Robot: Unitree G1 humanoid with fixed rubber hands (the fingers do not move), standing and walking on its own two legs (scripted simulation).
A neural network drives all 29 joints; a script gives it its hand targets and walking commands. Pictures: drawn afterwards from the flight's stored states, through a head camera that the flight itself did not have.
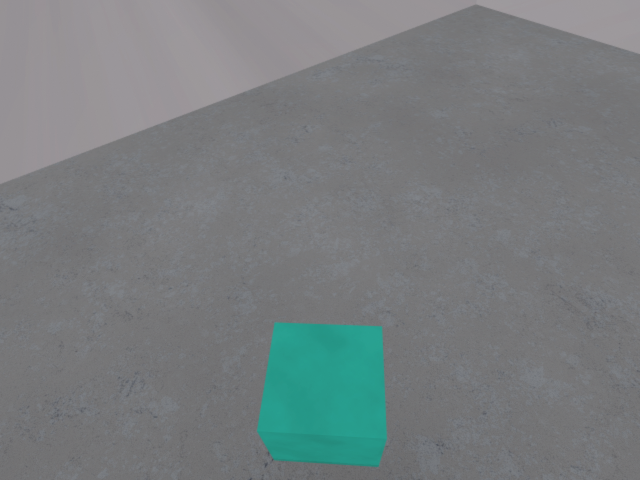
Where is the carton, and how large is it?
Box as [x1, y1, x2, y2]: [257, 322, 386, 466]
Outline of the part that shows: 275,322 257,428 259,435 273,458 278,460 378,466 386,439 381,326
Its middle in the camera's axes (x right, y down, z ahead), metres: +0.02 +0.44 +1.08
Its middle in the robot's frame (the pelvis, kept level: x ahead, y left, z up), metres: +0.44 +0.04 -0.62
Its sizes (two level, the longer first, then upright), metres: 0.297 0.281 0.291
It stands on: the floor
